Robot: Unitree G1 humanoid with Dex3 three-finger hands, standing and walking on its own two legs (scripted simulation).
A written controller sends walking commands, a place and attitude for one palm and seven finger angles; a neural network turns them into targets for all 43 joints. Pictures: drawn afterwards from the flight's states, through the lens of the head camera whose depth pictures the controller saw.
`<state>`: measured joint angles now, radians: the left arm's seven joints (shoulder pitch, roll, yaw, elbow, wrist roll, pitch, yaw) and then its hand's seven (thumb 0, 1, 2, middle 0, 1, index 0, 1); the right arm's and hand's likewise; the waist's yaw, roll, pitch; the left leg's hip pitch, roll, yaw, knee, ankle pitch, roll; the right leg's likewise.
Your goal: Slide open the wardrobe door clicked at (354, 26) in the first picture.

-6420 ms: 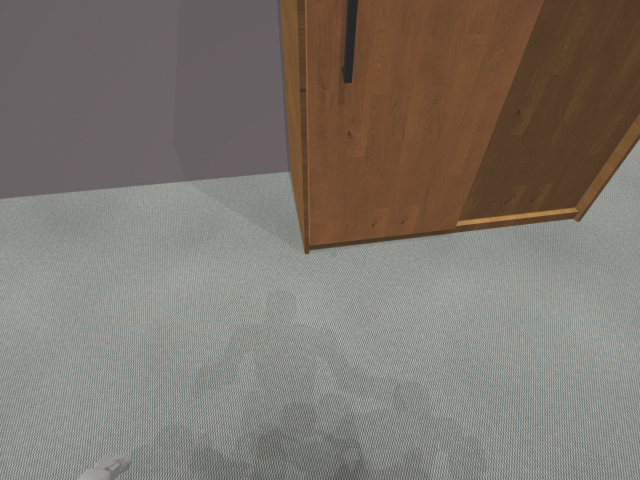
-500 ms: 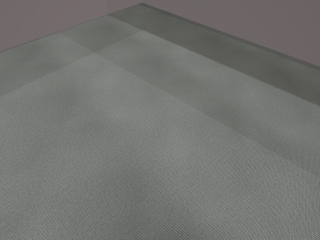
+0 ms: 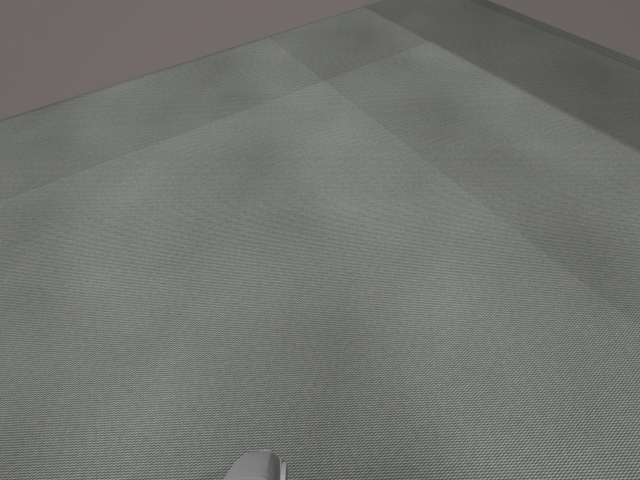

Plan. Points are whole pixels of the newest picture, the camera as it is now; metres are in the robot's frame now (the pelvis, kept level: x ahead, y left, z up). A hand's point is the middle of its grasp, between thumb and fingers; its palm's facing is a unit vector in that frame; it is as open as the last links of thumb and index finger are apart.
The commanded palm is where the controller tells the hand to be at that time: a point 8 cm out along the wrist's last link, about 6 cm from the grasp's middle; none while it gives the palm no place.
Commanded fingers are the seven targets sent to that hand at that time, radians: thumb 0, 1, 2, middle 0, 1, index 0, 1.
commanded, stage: turn to face it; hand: left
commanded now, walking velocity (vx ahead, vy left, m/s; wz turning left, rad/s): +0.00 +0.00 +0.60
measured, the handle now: out of the picture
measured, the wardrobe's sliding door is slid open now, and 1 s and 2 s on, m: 0.00 0.00 0.00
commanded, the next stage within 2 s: none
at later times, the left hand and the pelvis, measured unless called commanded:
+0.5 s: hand out of the picture +0.02 +0.31 -0.17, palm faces +0.32 -0.92 -0.22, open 7.4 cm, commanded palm none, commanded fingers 0.00 0.90 0.90 -0.20 -0.30 -0.20 -0.30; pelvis -0.01 +0.08 +0.00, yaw +16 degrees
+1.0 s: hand out of the picture +0.03 +0.27 -0.13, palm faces +0.51 -0.80 -0.31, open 7.4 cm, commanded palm none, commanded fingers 0.00 0.90 0.90 -0.20 -0.30 -0.20 -0.30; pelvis +0.01 +0.02 +0.00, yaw +34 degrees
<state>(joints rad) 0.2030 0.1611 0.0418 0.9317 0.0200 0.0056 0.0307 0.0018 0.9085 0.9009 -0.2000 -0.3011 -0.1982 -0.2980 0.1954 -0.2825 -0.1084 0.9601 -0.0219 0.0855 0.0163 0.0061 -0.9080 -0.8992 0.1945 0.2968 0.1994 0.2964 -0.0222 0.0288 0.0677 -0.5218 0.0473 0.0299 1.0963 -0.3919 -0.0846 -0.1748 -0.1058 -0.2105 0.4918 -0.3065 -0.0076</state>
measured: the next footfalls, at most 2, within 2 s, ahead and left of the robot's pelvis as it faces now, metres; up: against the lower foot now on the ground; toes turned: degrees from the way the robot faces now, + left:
left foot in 0.20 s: +0.03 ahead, +0.15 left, +0.00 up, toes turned +14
right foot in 0.94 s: +0.09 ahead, -0.05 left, +0.00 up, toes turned +34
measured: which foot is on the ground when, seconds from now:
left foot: up 0.00-0.18, down 0.20-0.94, up 0.96-1.00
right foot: down 0.00-0.20, up 0.22-0.92, down 0.94-1.00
